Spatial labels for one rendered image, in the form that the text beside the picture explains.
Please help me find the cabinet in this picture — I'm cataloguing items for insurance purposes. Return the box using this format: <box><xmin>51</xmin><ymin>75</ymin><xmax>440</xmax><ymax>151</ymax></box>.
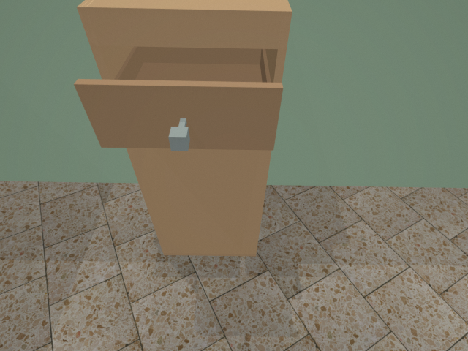
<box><xmin>77</xmin><ymin>0</ymin><xmax>293</xmax><ymax>257</ymax></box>

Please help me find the drawer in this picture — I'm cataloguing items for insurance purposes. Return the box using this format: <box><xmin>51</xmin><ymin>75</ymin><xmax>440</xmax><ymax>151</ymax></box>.
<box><xmin>74</xmin><ymin>46</ymin><xmax>283</xmax><ymax>151</ymax></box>

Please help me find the handle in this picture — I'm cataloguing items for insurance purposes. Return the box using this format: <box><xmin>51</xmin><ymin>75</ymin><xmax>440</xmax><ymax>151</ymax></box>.
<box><xmin>168</xmin><ymin>118</ymin><xmax>190</xmax><ymax>151</ymax></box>

